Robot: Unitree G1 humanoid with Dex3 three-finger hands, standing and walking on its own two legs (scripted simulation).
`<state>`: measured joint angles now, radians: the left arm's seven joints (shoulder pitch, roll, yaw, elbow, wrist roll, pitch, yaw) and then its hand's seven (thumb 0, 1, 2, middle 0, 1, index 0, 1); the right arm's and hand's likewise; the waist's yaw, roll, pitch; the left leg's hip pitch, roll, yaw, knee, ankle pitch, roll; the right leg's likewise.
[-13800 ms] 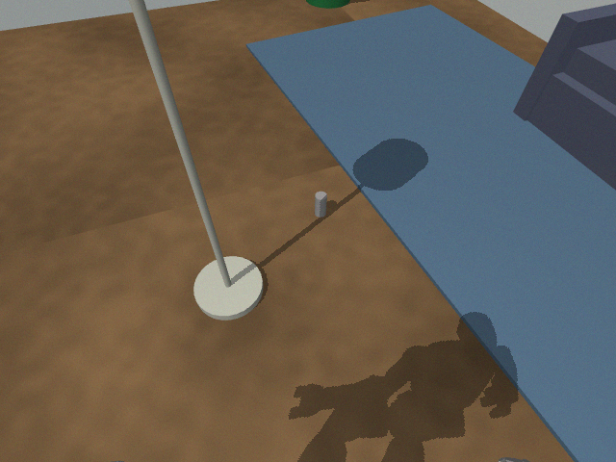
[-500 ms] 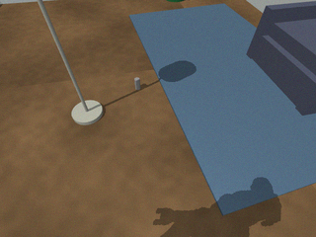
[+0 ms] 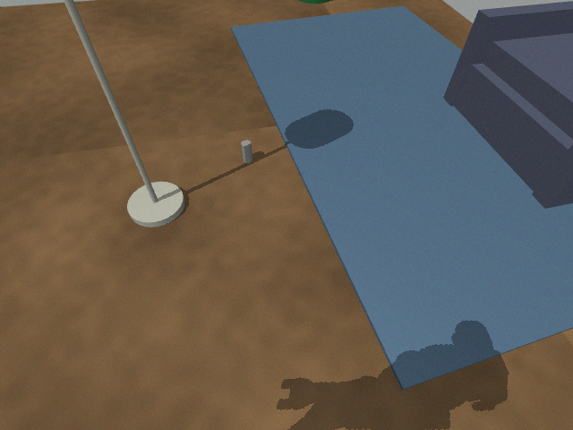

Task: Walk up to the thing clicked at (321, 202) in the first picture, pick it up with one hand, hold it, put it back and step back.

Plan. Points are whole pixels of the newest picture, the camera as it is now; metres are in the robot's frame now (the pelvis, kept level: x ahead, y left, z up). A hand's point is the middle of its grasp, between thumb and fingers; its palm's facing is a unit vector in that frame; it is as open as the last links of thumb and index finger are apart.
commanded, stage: stand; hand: left
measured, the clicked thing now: (247, 151) +1.45 +0.22 -0.73
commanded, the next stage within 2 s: walk up in 0.34 s
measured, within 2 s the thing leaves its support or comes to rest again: neither
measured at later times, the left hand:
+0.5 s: hand out of the picture +0.06 +0.29 -0.15, palm faces +0.07 -0.94 -0.34, open 7.4 cm
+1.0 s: hand (118, 326) +0.29 +0.32 -0.15, palm faces -0.10 -0.93 -0.35, open 7.4 cm
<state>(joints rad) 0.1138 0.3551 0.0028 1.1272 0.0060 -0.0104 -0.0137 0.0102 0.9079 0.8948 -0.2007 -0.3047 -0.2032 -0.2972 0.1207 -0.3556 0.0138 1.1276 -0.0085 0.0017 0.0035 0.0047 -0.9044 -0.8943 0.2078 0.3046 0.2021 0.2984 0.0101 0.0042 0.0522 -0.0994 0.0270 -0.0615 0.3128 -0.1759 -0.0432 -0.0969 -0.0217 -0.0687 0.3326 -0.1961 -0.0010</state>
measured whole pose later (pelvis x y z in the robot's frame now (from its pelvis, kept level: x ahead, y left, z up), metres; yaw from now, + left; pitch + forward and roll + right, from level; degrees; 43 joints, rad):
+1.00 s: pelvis +0.20 +0.04 -0.01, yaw -2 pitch -3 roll +2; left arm 0.20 0.43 0.07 0.96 0.02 -0.01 -0.12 0.01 0.91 0.90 -0.20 -0.30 -0.20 -0.30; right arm 0.36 -0.41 -0.07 0.93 -0.02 -0.08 0.05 0.01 -0.90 -0.89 0.21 0.31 0.21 0.30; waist -0.03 -0.03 0.07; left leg 0.04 0.02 0.14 0.37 -0.36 -0.01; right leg -0.47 -0.11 -0.02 0.62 -0.17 -0.01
